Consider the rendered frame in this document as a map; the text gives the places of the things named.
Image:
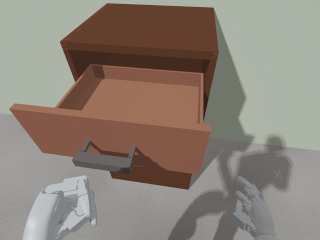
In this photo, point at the cabinet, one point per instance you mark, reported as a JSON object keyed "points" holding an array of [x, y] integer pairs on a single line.
{"points": [[163, 37]]}

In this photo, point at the left robot hand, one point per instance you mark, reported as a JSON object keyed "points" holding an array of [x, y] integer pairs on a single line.
{"points": [[54, 204]]}

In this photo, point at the drawer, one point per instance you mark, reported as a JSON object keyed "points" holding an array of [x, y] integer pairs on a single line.
{"points": [[161, 112]]}

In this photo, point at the handle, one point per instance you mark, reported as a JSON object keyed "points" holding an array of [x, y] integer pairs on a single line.
{"points": [[104, 162]]}

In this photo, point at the right robot hand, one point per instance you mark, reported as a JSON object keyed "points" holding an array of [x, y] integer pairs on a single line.
{"points": [[258, 219]]}

